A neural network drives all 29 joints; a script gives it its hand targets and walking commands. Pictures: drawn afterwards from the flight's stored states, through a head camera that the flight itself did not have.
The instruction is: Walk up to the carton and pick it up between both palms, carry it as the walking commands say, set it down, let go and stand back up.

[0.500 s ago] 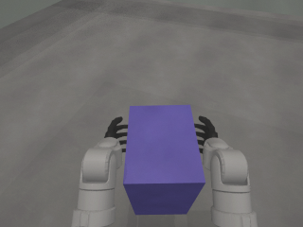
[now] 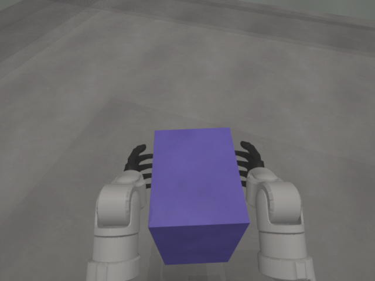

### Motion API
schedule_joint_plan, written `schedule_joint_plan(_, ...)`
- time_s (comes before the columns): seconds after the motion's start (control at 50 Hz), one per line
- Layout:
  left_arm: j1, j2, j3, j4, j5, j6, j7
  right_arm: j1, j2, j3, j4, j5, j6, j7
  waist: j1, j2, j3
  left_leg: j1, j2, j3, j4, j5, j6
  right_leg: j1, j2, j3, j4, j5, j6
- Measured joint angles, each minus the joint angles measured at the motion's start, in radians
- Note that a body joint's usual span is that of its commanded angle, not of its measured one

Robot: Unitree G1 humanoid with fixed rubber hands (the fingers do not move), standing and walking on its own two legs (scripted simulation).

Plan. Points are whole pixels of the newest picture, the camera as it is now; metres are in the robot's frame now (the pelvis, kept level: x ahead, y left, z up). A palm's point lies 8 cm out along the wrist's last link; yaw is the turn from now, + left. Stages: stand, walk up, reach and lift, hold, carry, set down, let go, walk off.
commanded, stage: carry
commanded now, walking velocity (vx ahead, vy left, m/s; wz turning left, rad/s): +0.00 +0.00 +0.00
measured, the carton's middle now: (194, 202) +0.29 +0.00 +0.00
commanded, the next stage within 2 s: hold in 1.94 s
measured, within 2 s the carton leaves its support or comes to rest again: neither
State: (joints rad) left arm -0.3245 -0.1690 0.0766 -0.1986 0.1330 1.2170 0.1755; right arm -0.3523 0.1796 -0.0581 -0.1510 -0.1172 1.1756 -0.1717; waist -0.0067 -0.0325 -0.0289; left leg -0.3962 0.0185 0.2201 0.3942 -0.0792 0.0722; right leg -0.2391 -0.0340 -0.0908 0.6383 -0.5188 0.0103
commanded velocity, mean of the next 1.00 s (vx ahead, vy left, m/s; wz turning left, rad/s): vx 0.00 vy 0.00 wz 0.00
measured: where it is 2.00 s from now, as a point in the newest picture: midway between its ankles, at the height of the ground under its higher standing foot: outside the picture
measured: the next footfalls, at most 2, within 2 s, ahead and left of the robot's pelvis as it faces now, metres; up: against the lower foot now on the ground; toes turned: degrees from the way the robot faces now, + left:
right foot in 0.04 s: +0.00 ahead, -0.12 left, +0.00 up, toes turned -3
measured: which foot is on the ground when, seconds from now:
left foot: down 0.00-1.00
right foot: up 0.00-0.02, down 0.04-1.00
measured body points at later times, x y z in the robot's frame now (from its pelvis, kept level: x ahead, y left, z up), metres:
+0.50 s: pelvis +0.07 -0.03 +0.00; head +0.07 -0.03 +0.45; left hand +0.38 +0.09 +0.06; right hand +0.38 -0.15 +0.06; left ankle +0.08 +0.08 -0.74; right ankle -0.03 -0.11 -0.73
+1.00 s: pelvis +0.03 -0.04 +0.00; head +0.01 -0.04 +0.45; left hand +0.34 +0.08 +0.05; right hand +0.35 -0.16 +0.05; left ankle +0.08 +0.08 -0.74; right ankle -0.03 -0.11 -0.74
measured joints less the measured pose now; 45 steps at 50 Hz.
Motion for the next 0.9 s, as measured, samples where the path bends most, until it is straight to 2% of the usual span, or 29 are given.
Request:
schedule_joint_plan(0.04,0.004,0.001,-0.007,-0.013,-0.006,0.004,0.007,0.007,-0.002,0.003,-0.013,0.004,0.001,0.001,0.003,0.002,0.006,0.016,0.003,-0.001,-0.003,-0.016,-0.001,-0.012,-0.014,-0.005,-0.114,0.091,0.007)
schedule_joint_plan(0.06,0.006,0.001,-0.011,-0.017,-0.008,0.003,0.010,0.012,-0.004,0.005,-0.019,0.005,0.000,0.001,0.002,0.002,0.005,0.024,0.002,-0.003,-0.001,-0.026,-0.005,-0.006,-0.024,-0.018,-0.138,0.183,0.011)
schedule_joint_plan(0.08,0.009,0.002,-0.014,-0.017,-0.009,0.003,0.011,0.018,-0.006,0.008,-0.023,0.006,-0.001,0.001,0.002,-0.002,-0.002,0.030,-0.001,-0.005,0.004,-0.036,-0.009,0.008,-0.030,-0.026,-0.158,0.219,0.012)
schedule_joint_plan(0.16,0.006,0.001,-0.014,0.032,-0.003,-0.015,0.004,0.024,-0.008,0.003,0.011,-0.006,-0.012,0.007,0.006,0.008,-0.050,0.037,0.011,-0.013,0.038,-0.083,-0.029,0.044,-0.019,-0.035,-0.179,0.171,-0.004)
schedule_joint_plan(0.36,-0.007,-0.003,-0.003,0.137,0.015,-0.078,-0.011,0.020,-0.007,-0.017,0.095,-0.026,-0.067,0.018,0.001,0.018,-0.089,0.042,0.034,-0.019,0.116,-0.151,-0.056,0.071,-0.005,-0.036,-0.151,0.124,-0.015)
schedule_joint_plan(0.62,0.007,0.001,-0.003,0.204,0.029,-0.191,-0.023,0.029,-0.010,-0.016,0.169,-0.036,-0.181,0.026,-0.001,0.016,-0.061,0.042,0.046,-0.023,0.134,-0.159,-0.067,0.065,0.004,-0.041,-0.117,0.101,-0.036)
schedule_joint_plan(0.9,0.030,0.008,-0.003,0.294,0.038,-0.274,-0.032,0.040,-0.013,-0.017,0.266,-0.050,-0.263,0.035,-0.001,0.024,-0.075,0.038,0.055,-0.035,0.130,-0.126,-0.067,0.057,0.014,-0.053,-0.104,0.117,-0.051)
